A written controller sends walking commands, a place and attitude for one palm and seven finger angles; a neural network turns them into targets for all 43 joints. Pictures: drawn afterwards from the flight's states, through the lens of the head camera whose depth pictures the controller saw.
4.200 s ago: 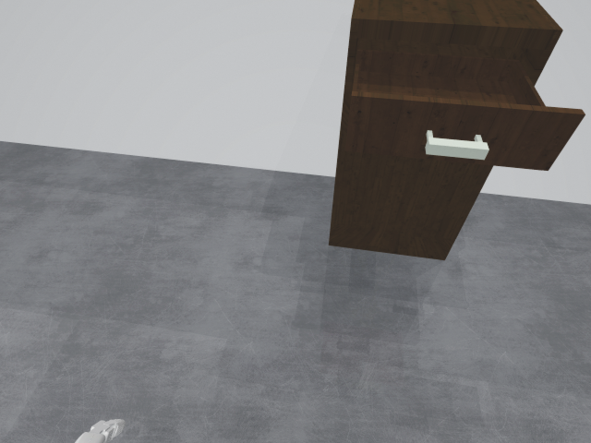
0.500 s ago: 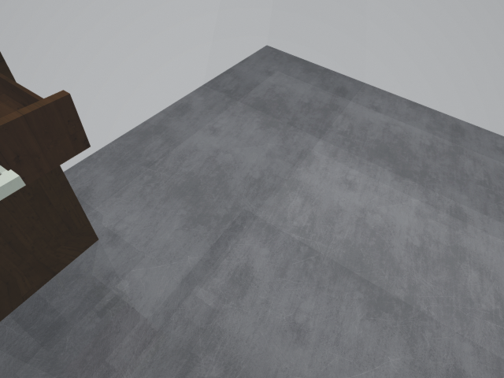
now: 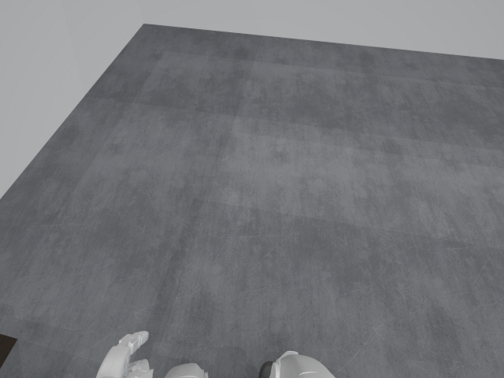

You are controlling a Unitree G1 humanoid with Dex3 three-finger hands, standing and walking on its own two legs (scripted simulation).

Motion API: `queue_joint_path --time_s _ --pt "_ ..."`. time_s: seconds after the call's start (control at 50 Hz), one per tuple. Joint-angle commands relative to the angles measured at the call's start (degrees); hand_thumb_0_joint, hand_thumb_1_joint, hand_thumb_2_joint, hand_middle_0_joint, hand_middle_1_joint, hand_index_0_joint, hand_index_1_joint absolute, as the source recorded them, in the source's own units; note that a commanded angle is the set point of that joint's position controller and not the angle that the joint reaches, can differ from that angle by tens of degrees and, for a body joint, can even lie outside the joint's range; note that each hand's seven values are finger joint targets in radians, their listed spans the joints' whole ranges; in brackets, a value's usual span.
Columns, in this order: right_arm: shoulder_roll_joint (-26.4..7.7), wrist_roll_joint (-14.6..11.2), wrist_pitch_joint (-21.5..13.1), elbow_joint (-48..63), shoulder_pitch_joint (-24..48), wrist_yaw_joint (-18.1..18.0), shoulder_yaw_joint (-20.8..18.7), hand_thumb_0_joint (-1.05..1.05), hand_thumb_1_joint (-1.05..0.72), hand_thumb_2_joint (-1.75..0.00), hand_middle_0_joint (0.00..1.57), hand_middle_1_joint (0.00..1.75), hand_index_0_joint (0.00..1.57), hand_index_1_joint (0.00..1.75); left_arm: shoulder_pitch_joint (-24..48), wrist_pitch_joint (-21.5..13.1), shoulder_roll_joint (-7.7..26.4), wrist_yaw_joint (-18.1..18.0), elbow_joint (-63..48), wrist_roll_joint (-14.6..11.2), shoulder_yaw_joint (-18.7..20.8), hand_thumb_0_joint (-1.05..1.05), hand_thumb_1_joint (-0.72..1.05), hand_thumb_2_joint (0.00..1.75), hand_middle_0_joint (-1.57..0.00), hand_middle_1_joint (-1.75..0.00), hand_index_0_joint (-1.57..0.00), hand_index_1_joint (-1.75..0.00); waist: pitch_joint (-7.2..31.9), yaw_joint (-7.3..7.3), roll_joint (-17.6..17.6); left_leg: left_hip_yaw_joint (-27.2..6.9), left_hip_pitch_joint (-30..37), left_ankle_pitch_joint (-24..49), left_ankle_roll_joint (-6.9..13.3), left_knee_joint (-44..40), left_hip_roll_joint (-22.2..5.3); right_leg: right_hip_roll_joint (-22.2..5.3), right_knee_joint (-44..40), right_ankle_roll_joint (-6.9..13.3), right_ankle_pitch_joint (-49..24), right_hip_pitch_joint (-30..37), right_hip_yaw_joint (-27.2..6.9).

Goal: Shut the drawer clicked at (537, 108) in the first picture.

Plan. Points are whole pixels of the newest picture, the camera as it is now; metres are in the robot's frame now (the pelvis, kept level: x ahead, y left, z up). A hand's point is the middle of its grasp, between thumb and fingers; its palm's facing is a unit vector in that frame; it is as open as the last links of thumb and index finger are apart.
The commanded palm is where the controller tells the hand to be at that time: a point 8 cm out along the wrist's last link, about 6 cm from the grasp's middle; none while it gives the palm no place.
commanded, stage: turn to face it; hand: left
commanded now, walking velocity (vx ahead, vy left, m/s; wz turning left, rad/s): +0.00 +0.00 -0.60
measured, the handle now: out of the picture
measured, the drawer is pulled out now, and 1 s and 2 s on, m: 0.30 0.30 0.30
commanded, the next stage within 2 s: none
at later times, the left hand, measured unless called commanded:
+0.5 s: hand out of the picture +0.13 +0.23 -0.16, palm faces +0.16 -0.97 -0.18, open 7.3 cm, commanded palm none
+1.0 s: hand out of the picture +0.10 +0.20 -0.12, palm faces +0.35 -0.90 -0.27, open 7.4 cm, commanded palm none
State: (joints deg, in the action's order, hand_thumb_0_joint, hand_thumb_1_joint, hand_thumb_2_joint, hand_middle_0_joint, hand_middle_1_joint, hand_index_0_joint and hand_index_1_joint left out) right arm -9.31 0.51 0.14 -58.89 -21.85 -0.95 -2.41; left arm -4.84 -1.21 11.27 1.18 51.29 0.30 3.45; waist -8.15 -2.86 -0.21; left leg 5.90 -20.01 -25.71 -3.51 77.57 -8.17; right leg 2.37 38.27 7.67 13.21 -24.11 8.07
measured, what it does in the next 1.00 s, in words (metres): steps on the spot, turning left: left foot, then right foot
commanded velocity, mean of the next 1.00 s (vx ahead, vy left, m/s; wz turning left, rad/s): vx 0.00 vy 0.00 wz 0.54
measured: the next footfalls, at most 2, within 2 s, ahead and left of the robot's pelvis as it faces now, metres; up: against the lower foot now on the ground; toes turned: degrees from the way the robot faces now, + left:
left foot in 0.40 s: +0.13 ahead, +0.15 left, +0.00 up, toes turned +7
right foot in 0.84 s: +0.13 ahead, -0.12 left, +0.00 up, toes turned +12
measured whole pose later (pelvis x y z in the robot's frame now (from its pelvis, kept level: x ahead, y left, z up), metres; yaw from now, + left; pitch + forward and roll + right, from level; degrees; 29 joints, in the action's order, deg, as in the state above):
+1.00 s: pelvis +0.07 -0.01 +0.02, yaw +20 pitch -1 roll +2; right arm -16.2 1.6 4.3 -53.9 -11.5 1.0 -6.5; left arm -10.8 1.0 9.2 -1.2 51.3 1.4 2.6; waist -2.5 -1.9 2.3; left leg 0.2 -31.0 -23.4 -3.6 65.8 0.0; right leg -5.8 30.1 -1.1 18.3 -10.8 6.3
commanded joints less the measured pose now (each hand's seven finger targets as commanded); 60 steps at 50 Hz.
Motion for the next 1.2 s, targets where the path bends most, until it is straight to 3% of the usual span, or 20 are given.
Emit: queue_joint_path --time_s 0.0,0.08,0.14,0.28,0.36,0.38,0.4,0.42,0.46,0.56,0.68,0.76,0.78,0.8,0.82,0.84,0.88,0.92,1.12,1.18 --pt "-5.6 0.9 0.2 5.9 -0.3 -0.8 -1.5 0.00 -0.90 -0.90 0.20 0.30 0.20 0.30 -4.7 -0.8 9.8 -2.3 -2.2 0.1 2.4 0.00 0.90 0.90 -0.20 -0.30 -0.20 -0.30 10.0 0.98 -0.4 -5.3 -7.9 5.3 -1.0 -1.5 -2.3 -16.7 -19.5 2.8 -30.1 6.3 -18.3" --pt "-4.5 1.1 1.4 5.5 -2.2 -0.6 -1.2 0.00 -0.90 -0.90 0.20 0.30 0.20 0.30 -3.9 -0.6 8.3 -2.2 -1.8 0.8 1.9 0.00 0.90 0.90 -0.20 -0.30 -0.20 -0.30 10.6 -1.17 -4.4 -5.1 -6.9 9.1 -1.2 -8.3 -0.6 -13.1 -21.7 2.0 -18.4 1.9 -15.8" --pt "-4.6 1.3 1.3 5.1 -0.4 -0.3 -0.7 0.00 -0.90 -0.90 0.20 0.30 0.20 0.30 -5.9 -0.6 6.3 -2.1 -1.1 0.7 1.4 0.00 0.90 0.90 -0.20 -0.30 -0.20 -0.30 12.3 -0.20 -6.3 -4.9 -8.6 11.5 -0.7 -12.0 0.8 -11.7 -21.8 0.7 -13.4 6.5 -14.2" --pt "-3.0 0.2 -0.1 5.6 8.2 0.1 0.2 0.00 -0.90 -0.90 0.20 0.30 0.20 0.30 -11.4 -0.7 5.7 -2.8 2.4 1.1 0.5 0.00 0.90 0.90 -0.20 -0.30 -0.20 -0.30 8.8 4.22 -6.8 -3.5 -2.3 4.8 0.3 -36.7 3.6 -16.8 -19.8 2.0 -21.0 14.0 -14.4" --pt "-4.2 0.4 0.2 4.1 5.6 0.4 -0.2 0.00 -0.90 -0.90 0.20 0.30 0.20 0.30 -11.5 0.2 6.4 -3.3 3.1 0.3 1.1 0.00 0.90 0.90 -0.20 -0.30 -0.20 -0.30 8.0 3.26 -3.7 -4.1 6.3 15.3 1.8 -49.4 3.3 -16.7 -13.8 -2.0 -17.5 12.1 -10.7" --pt "-6.0 0.5 0.0 4.0 4.2 0.6 -0.8 0.00 -0.90 -0.90 0.20 0.30 0.20 0.30 -12.3 0.7 5.4 -3.3 2.8 0.3 1.3 0.00 0.90 0.90 -0.20 -0.30 -0.20 -0.30 8.3 3.15 2.8 -9.9 9.0 25.2 3.7 -52.7 -1.1 -13.8 -8.4 -4.5 -10.8 9.0 -7.0" --pt "-9.1 0.9 0.0 4.6 3.9 0.4 -1.3 0.00 -0.90 -0.90 0.20 0.30 0.20 0.30 -13.2 0.9 3.3 -3.2 1.8 0.2 1.1 0.00 0.90 0.90 -0.20 -0.30 -0.20 -0.30 8.3 3.55 11.3 -18.1 10.9 39.1 8.3 -54.1 -8.7 -9.1 -2.2 -7.9 -1.0 4.1 -2.3" --pt "-10.5 1.1 0.2 4.6 3.4 -0.1 -1.4 0.00 -0.90 -0.90 0.20 0.30 0.20 0.30 -11.6 1.0 2.7 -3.2 1.0 0.0 0.8 0.00 0.90 0.90 -0.20 -0.30 -0.20 -0.30 7.1 2.91 14.2 -23.8 10.9 46.6 13.3 -57.5 -13.5 -5.7 4.9 -9.8 13.6 0.5 -1.5" --pt "-9.8 1.1 0.1 4.0 3.1 -0.9 -1.4 0.00 -0.90 -0.90 0.20 0.30 0.20 0.30 -7.8 1.6 4.3 -3.2 0.6 0.6 1.6 0.00 0.90 0.90 -0.20 -0.30 -0.20 -0.30 7.2 1.84 13.0 -24.9 11.3 47.4 16.0 -58.8 -11.6 -5.4 18.9 -9.7 18.6 -4.5 -6.9" --pt "-12.0 1.0 0.0 6.3 6.1 -0.8 -2.7 0.00 -0.90 -0.90 0.20 0.30 0.20 0.30 -7.2 2.0 3.7 -2.5 -0.1 0.3 1.9 0.00 0.90 0.90 -0.20 -0.30 -0.20 -0.30 12.0 2.11 6.5 -19.0 14.0 41.4 13.7 -56.4 -6.3 -5.3 20.2 -11.1 12.8 -5.0 -7.6" --pt "-13.6 1.1 0.8 6.9 5.8 -0.2 -4.2 0.00 -0.90 -0.90 0.20 0.30 0.20 0.30 -4.4 2.2 3.3 -2.5 -2.0 0.0 1.9 0.00 0.90 0.90 -0.20 -0.30 -0.20 -0.30 12.8 0.63 10.1 -22.8 12.6 38.3 13.6 -55.3 -4.9 -3.8 8.7 -11.9 13.4 -0.6 -7.0" --pt "-14.3 0.7 1.3 8.7 9.4 0.3 -5.1 0.00 -0.90 -0.90 0.20 0.30 0.20 0.30 -9.1 1.6 4.5 -2.7 -1.3 -0.3 2.1 0.00 0.90 0.90 -0.20 -0.30 -0.20 -0.30 15.3 3.13 10.0 -23.9 7.5 35.7 10.6 -51.1 -1.4 -2.2 -8.5 -11.6 4.1 11.4 -5.4" --pt "-13.5 0.3 1.4 9.3 10.2 0.5 -5.1 0.00 -0.90 -0.90 0.20 0.30 0.20 0.30 -11.2 1.2 6.3 -2.9 -1.1 -0.2 2.4 0.00 0.90 0.90 -0.20 -0.30 -0.20 -0.30 16.0 4.37 7.9 -22.8 2.6 30.6 8.1 -48.6 0.7 -4.0 -16.1 -11.3 -1.7 18.6 -6.4" --pt "-10.2 -0.2 1.4 10.2 10.2 0.9 -4.7 0.00 -0.90 -0.90 0.20 0.30 0.20 0.30 -13.5 0.8 10.5 -3.3 -0.9 0.5 3.3 0.00 0.90 0.90 -0.20 -0.30 -0.20 -0.30 16.7 5.58 -2.7 -17.3 -8.3 15.9 4.2 -40.6 5.6 -14.7 -21.7 -8.6 -2.0 28.3 -15.2" --pt "-6.9 0.2 1.3 12.2 11.5 0.9 -4.1 0.00 -0.90 -0.90 0.20 0.30 0.20 0.30 -13.1 0.8 15.5 -3.5 -1.3 1.2 4.1 0.00 0.90 0.90 -0.20 -0.30 -0.20 -0.30 13.3 6.14 -18.4 -7.0 -18.6 -7.7 0.2 -27.5 12.2 -29.5 -22.7 -2.3 -10.2 28.0 -28.3" --pt "-10.0 0.9 1.7 12.3 12.8 0.9 -4.7 0.00 -0.90 -0.90 0.20 0.30 0.20 0.30 -12.5 1.0 15.1 -3.6 -2.2 0.9 3.5 0.00 0.90 0.90 -0.20 -0.30 -0.20 -0.30 11.8 6.32 -13.4 -10.0 -16.5 -9.1 1.0 -16.8 8.9 -31.8 -21.9 1.0 -11.4 19.3 -26.8" --pt "-9.2 1.0 2.9 10.3 11.3 1.5 -4.9 0.00 -0.90 -0.90 0.20 0.30 0.20 0.30 -5.0 1.0 11.1 -3.8 -3.8 0.9 2.9 0.00 0.90 0.90 -0.20 -0.30 -0.20 -0.30 7.2 2.21 -11.6 -10.0 -16.0 -2.2 0.6 -8.4 6.8 -25.2 -22.3 -1.1 -7.0 12.9 -19.1" --pt "-9.3 1.0 2.9 9.3 10.4 2.2 -4.5 0.00 -0.90 -0.90 0.20 0.30 0.20 0.30 -2.9 0.7 9.0 -3.4 -4.6 1.1 1.9 0.00 0.90 0.90 -0.20 -0.30 -0.20 -0.30 4.4 1.05 -11.1 -6.6 -15.8 2.7 -0.6 -6.9 5.7 -21.2 -19.6 -2.0 -14.2 13.0 -10.2" --pt "-8.1 0.3 2.4 13.0 18.0 2.9 -3.0 0.00 -0.90 -0.90 0.20 0.30 0.20 0.30 -10.0 1.5 13.7 -3.1 -3.6 1.7 2.9 0.00 0.90 0.90 -0.20 -0.30 -0.20 -0.30 6.6 5.50 -13.0 0.7 -5.5 1.2 -0.4 -31.3 6.0 -24.0 -14.2 -1.8 -21.2 17.1 -3.0" --pt "-10.1 0.4 1.5 12.4 12.9 2.7 -3.3 0.00 -0.90 -0.90 0.20 0.30 0.20 0.30 -9.4 1.9 13.6 -2.7 -3.4 1.1 3.1 0.00 0.90 0.90 -0.20 -0.30 -0.20 -0.30 11.0 2.95 -10.1 1.7 4.4 9.9 0.9 -46.4 7.2 -22.6 -4.3 -5.4 -22.9 17.0 1.1"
